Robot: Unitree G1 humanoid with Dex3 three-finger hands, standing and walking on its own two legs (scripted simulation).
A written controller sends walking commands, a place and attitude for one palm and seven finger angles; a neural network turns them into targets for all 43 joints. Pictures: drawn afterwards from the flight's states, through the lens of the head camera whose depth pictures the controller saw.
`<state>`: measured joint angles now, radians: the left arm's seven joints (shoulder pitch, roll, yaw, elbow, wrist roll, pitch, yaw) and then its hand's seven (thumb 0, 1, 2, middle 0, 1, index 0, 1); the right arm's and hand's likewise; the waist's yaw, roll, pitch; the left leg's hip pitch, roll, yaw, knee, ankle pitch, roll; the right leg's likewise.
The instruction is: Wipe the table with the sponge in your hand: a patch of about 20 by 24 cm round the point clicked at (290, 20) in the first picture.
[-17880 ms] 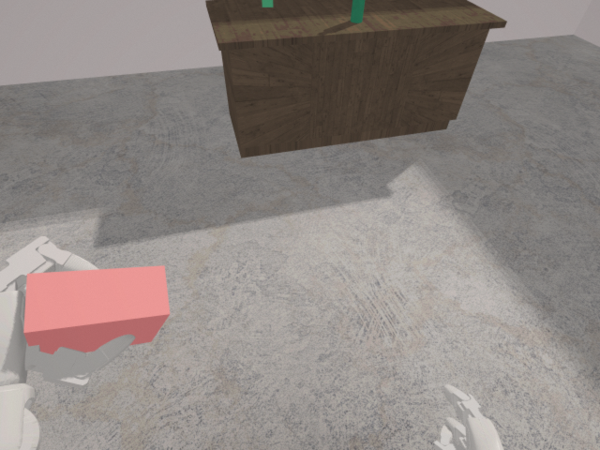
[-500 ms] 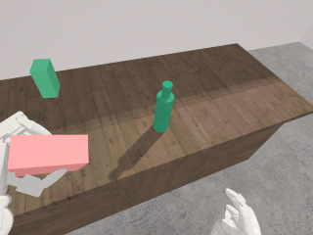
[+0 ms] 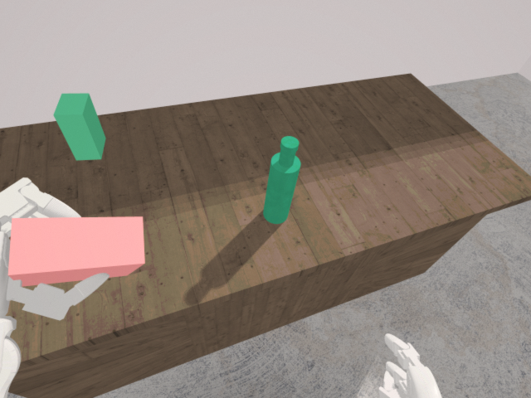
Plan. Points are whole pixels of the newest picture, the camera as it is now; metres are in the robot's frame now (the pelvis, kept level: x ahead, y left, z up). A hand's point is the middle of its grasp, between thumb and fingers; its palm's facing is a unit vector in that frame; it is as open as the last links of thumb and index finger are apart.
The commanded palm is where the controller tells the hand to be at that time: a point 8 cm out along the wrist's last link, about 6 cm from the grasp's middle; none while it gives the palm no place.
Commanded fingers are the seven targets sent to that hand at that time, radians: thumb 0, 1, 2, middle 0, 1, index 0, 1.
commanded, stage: come to a stop and stand still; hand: left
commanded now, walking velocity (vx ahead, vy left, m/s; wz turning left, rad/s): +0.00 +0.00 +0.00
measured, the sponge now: (98, 251) +0.24 +0.23 +0.13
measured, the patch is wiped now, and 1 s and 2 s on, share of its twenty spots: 0.00 0.00 0.00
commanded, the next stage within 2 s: look again from close up in 0.42 s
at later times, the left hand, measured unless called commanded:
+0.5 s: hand (63, 244) +0.23 +0.25 +0.16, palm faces +0.36 -0.86 -0.35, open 9.6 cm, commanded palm +0.17 +0.29 +0.18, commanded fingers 0.00 0.10 1.30 -1.20 -1.60 -1.20 -1.60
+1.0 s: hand (45, 216) +0.24 +0.27 +0.18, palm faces +0.40 -0.77 -0.49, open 9.6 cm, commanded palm +0.17 +0.28 +0.17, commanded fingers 0.00 0.10 1.30 -1.20 -1.60 -1.20 -1.60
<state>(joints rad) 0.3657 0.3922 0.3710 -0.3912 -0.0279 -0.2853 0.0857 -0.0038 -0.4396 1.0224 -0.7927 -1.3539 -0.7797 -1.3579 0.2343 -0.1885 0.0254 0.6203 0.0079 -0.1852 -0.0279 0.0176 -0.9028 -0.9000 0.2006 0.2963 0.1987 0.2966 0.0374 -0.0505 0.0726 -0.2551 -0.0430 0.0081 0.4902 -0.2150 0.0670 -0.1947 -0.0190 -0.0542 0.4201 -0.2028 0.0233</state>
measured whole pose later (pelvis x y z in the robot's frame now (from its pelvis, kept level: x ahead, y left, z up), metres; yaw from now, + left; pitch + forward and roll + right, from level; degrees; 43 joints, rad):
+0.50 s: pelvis +0.01 +0.01 +0.00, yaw +0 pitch -1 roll -2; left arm 0.41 0.37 0.35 -0.46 -0.04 -0.25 0.09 0.00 -0.44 1.02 -0.79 -1.36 -0.78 -1.36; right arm 0.18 -0.18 0.03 0.59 0.00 -0.14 -0.03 0.02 -0.90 -0.90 0.20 0.30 0.20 0.30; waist 0.03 -0.04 0.07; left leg -0.23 -0.04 0.02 0.47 -0.22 0.07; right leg -0.16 -0.02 -0.05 0.37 -0.19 0.03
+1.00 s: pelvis +0.00 +0.00 +0.00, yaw +2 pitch -1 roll -1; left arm 0.15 0.53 0.35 -0.34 0.03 -0.19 0.05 0.00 -0.44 1.02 -0.79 -1.35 -0.78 -1.36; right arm 0.23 -0.22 0.05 0.58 -0.02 -0.12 -0.04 0.01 -0.90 -0.90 0.20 0.30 0.20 0.30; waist 0.05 -0.04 0.07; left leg -0.28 -0.07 -0.02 0.52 -0.22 0.06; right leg -0.22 -0.02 -0.05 0.48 -0.24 0.00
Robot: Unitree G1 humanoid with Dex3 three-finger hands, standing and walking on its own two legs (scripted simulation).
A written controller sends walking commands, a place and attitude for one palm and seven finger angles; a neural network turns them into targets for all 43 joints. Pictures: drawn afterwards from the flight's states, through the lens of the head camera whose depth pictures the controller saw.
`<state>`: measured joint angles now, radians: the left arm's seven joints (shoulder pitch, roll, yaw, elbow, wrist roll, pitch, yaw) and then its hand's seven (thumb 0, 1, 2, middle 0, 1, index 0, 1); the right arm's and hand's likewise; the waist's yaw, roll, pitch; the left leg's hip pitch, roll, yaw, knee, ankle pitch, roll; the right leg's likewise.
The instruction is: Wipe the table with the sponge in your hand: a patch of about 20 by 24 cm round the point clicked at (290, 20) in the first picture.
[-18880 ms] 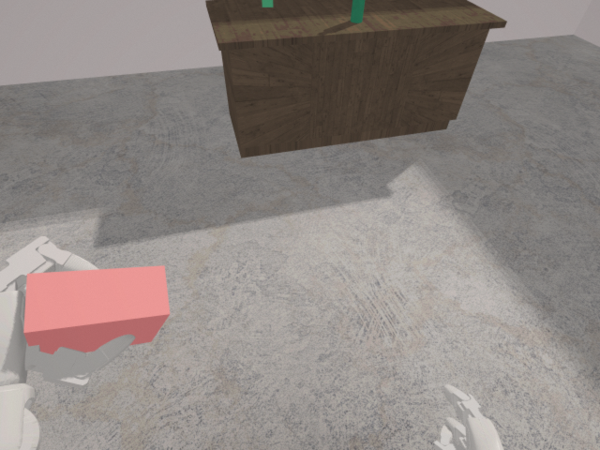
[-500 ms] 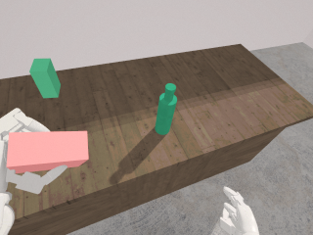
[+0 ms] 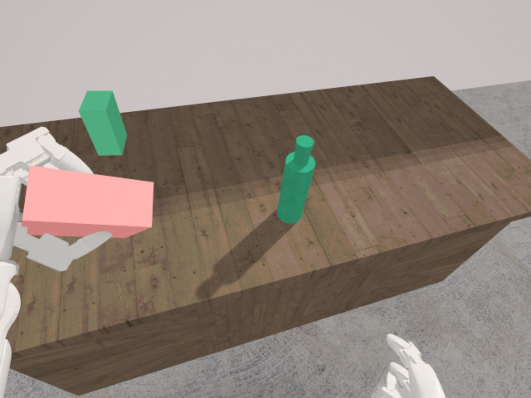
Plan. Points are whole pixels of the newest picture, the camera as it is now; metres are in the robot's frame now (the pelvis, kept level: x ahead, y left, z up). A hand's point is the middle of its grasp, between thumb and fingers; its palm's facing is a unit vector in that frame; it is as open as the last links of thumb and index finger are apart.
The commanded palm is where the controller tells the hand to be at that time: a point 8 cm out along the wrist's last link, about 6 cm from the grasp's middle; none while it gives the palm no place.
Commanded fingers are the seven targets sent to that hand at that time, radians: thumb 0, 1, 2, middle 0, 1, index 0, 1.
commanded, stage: turn the palm down, sponge in hand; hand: left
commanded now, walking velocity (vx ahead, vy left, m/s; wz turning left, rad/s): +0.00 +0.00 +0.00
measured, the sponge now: (104, 210) +0.27 +0.23 +0.16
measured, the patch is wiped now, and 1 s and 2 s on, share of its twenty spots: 0.00 0.00 0.00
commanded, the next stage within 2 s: none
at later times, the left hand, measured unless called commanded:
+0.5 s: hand (79, 263) +0.22 +0.25 +0.13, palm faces +0.35 -0.60 -0.72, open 9.6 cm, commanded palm +0.17 +0.26 +0.17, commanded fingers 0.00 0.10 1.30 -1.20 -1.60 -1.20 -1.60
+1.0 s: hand (110, 273) +0.22 +0.22 +0.11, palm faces +0.22 -0.38 -0.90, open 9.6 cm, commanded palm +0.19 +0.24 +0.17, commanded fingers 0.00 0.10 1.30 -1.20 -1.60 -1.20 -1.60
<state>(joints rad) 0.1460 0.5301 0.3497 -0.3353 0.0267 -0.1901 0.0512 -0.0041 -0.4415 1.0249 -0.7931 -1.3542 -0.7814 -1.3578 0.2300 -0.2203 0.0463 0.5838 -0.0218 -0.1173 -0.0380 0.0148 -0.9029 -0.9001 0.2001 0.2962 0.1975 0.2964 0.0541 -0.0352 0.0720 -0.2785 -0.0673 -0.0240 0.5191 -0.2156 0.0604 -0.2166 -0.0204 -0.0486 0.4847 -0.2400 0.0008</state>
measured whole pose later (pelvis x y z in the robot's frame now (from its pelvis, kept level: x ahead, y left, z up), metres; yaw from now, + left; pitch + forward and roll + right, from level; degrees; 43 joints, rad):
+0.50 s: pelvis -0.02 -0.05 -0.01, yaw +0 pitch -1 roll -1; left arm 0.23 0.55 0.35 -0.20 0.19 -0.02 0.05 0.00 -0.44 1.03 -0.79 -1.36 -0.78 -1.36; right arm 0.16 -0.26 0.04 0.62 -0.01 -0.03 -0.06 0.02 -0.90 -0.90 0.20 0.30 0.20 0.30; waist 0.06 0.04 0.01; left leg -0.39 -0.01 -0.07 0.66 -0.26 0.00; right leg -0.33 0.04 -0.09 0.64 -0.30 -0.06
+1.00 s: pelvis +0.00 -0.05 -0.02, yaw -1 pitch +1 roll +0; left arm 0.41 0.57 0.22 -0.33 0.44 0.00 0.15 0.00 -0.44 1.03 -0.79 -1.36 -0.78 -1.36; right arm 0.18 -0.28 0.00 0.59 0.00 0.00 -0.08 0.02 -0.90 -0.90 0.20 0.30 0.20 0.30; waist 0.06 0.08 -0.03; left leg -0.41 -0.01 -0.04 0.69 -0.31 0.00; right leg -0.36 0.04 -0.06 0.68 -0.34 -0.05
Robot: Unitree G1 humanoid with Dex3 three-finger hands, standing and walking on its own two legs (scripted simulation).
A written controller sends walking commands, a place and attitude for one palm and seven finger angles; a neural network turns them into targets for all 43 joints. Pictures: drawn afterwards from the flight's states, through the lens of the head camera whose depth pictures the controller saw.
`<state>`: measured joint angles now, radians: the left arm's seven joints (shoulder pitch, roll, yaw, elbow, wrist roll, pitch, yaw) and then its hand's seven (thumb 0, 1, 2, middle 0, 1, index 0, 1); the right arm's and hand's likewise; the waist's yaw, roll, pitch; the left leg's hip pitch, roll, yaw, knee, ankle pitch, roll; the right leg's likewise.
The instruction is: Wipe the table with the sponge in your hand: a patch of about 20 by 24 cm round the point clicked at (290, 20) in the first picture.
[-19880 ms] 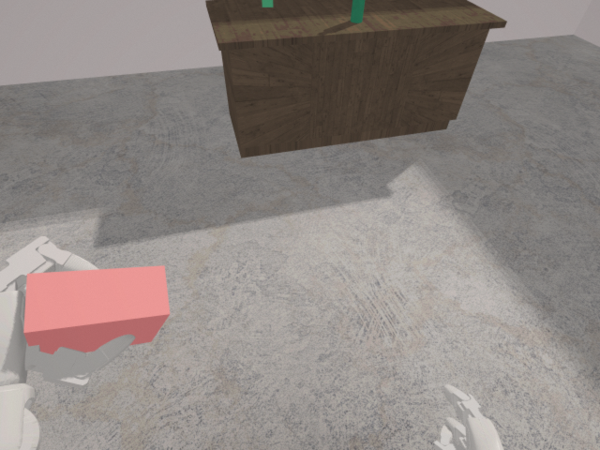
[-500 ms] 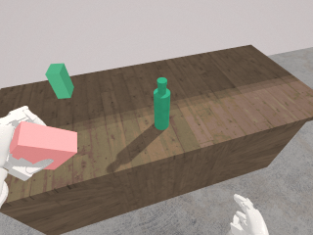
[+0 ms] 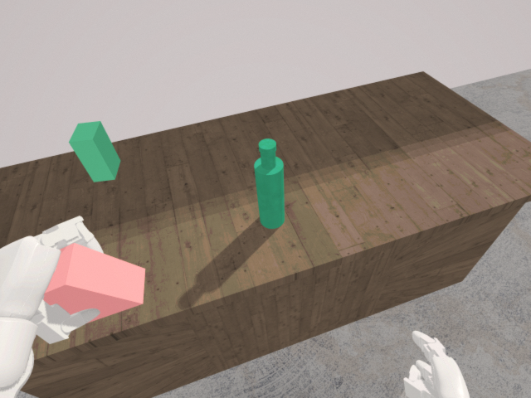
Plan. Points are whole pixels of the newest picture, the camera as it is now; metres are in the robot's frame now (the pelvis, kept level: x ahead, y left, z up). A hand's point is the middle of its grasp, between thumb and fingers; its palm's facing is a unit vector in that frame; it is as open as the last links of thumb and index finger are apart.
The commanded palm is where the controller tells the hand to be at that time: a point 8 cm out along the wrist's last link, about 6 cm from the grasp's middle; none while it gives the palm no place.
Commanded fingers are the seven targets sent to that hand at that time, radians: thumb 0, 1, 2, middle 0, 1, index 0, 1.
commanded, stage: turn the palm down, sponge in hand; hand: left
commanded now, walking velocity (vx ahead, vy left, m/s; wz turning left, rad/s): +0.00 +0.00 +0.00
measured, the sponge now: (92, 290) +0.22 +0.26 +0.09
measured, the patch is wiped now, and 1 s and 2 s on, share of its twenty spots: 0.00 0.00 0.00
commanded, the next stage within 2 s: move the sponge above the wiping area in 1.12 s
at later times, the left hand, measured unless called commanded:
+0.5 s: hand (42, 283) +0.21 +0.32 +0.12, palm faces +0.13 -0.15 -0.98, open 9.6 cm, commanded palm +0.18 +0.31 +0.18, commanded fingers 0.00 0.10 1.30 -1.20 -1.60 -1.20 -1.60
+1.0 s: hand (52, 288) +0.21 +0.31 +0.11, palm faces +0.03 -0.07 -1.00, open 9.6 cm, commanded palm +0.18 +0.30 +0.18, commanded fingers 0.00 0.10 1.30 -1.20 -1.60 -1.20 -1.60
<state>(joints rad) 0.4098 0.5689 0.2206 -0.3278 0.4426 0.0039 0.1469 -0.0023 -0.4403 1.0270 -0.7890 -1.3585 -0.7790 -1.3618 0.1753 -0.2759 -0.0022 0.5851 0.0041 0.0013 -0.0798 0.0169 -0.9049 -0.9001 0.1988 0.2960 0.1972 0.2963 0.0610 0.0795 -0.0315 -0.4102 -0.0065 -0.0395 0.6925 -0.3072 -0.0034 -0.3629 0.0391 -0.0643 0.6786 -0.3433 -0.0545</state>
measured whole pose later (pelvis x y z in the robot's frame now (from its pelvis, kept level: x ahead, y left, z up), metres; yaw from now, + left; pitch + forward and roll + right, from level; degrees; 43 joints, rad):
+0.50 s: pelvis -0.01 +0.03 +0.02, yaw +0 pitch -2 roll -1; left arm 0.23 0.52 0.03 -0.24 0.78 0.28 0.09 0.00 -0.44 1.03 -0.79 -1.36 -0.78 -1.36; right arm 0.05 -0.25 0.06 0.62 0.03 0.05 -0.06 0.02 -0.90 -0.90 0.20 0.30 0.20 0.30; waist 0.11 0.10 0.00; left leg -0.27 -0.04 -0.02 0.54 -0.23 0.03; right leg -0.22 0.01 -0.04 0.52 -0.26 -0.02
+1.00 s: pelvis -0.01 +0.02 +0.02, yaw -1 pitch -4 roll +0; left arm 0.17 0.49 -0.04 -0.15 0.90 0.33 0.04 0.00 -0.44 1.03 -0.79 -1.36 -0.78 -1.36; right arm 0.01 -0.26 0.05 0.66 0.02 0.03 -0.05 0.02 -0.90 -0.90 0.20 0.30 0.20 0.30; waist 0.13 0.11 0.02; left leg -0.20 -0.03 -0.02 0.46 -0.19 0.02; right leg -0.17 0.02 -0.04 0.46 -0.23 -0.03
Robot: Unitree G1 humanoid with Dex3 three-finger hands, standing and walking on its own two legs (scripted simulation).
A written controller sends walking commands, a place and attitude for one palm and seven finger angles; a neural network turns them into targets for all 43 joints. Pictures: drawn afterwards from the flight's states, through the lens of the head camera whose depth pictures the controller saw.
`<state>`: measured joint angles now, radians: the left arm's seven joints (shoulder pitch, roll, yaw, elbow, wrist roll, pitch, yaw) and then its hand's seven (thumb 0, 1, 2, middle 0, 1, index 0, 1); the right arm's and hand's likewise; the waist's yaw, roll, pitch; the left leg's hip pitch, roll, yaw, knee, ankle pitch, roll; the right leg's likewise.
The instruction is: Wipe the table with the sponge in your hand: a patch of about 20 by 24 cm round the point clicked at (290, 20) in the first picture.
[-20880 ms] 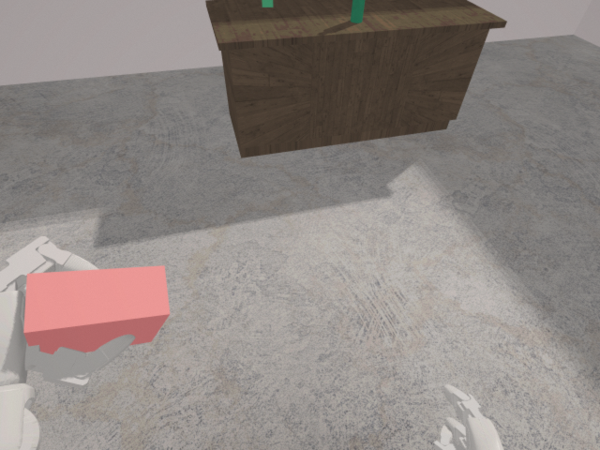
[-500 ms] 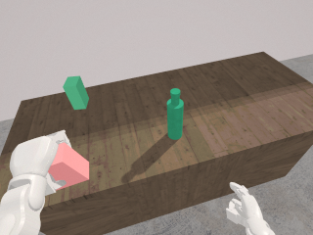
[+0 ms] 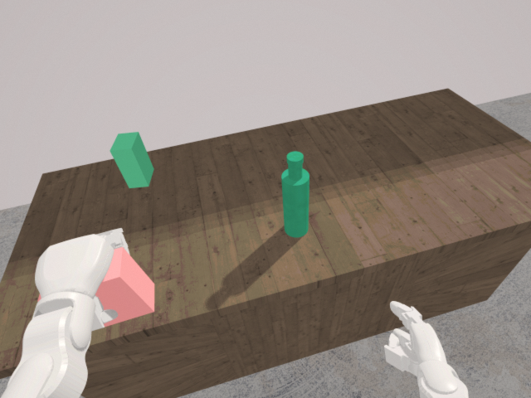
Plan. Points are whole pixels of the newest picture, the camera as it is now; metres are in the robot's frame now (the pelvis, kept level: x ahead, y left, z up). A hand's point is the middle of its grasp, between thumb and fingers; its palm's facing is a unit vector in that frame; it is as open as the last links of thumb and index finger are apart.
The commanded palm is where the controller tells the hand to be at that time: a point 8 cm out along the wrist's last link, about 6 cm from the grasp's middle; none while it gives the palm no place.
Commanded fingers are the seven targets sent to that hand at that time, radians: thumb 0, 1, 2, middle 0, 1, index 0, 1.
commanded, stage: turn the palm down, sponge in hand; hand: left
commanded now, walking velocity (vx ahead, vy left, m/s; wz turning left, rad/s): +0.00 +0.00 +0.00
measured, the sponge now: (109, 296) +0.22 +0.29 +0.05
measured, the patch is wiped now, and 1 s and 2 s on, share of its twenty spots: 0.00 0.00 0.00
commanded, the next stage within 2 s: move the sponge above the wiping area in 0.12 s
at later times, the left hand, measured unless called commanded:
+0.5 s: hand (102, 281) +0.23 +0.29 +0.08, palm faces +0.01 -0.05 -1.00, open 9.6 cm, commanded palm +0.21 +0.29 +0.14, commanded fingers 0.00 0.10 1.30 -1.20 -1.60 -1.20 -1.60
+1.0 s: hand (104, 265) +0.27 +0.32 +0.05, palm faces -0.03 -0.04 -1.00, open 9.6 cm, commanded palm +0.25 +0.32 +0.12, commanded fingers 0.00 0.10 1.30 -1.20 -1.60 -1.20 -1.60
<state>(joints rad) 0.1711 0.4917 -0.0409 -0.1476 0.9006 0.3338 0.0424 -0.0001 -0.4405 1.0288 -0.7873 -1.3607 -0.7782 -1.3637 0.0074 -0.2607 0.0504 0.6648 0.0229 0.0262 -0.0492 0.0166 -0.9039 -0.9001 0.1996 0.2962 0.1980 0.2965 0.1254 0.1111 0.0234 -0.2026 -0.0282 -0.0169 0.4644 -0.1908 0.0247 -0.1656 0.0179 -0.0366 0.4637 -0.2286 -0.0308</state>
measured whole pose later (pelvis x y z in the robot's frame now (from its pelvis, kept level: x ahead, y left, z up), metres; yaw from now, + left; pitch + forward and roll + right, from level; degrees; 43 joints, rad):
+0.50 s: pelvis +0.00 -0.01 +0.00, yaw +0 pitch -4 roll +0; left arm 0.15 0.49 -0.03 -0.07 0.91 0.30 0.06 0.00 -0.44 1.03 -0.79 -1.36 -0.78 -1.36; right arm 0.03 -0.26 0.04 0.67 0.03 0.02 -0.06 0.02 -0.90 -0.90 0.20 0.30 0.20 0.30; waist 0.12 0.11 0.02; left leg -0.22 -0.02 -0.02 0.47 -0.20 0.02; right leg -0.18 0.03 -0.03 0.48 -0.24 -0.04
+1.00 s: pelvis +0.01 +0.01 +0.00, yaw +0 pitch +0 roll -1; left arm 0.03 0.51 0.02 0.14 0.93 0.21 0.10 0.00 -0.44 1.03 -0.79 -1.36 -0.78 -1.36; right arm 0.08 -0.26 0.01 0.68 0.04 0.02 -0.08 0.02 -0.90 -0.90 0.20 0.30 0.20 0.30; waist 0.09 0.08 0.01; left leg -0.29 -0.03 -0.02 0.52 -0.23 0.03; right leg -0.24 0.02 -0.04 0.50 -0.25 -0.02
